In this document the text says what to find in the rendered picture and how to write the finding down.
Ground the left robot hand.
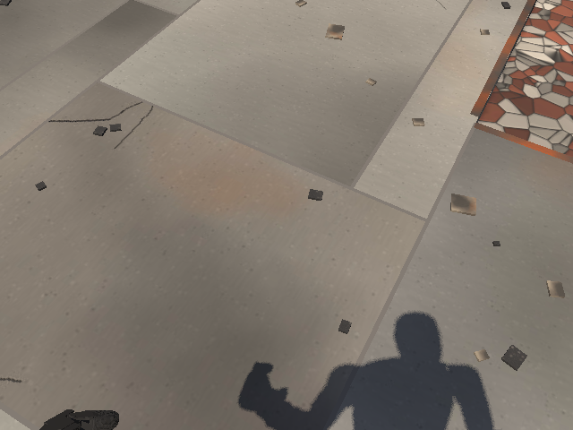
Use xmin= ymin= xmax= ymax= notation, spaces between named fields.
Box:
xmin=39 ymin=409 xmax=119 ymax=430

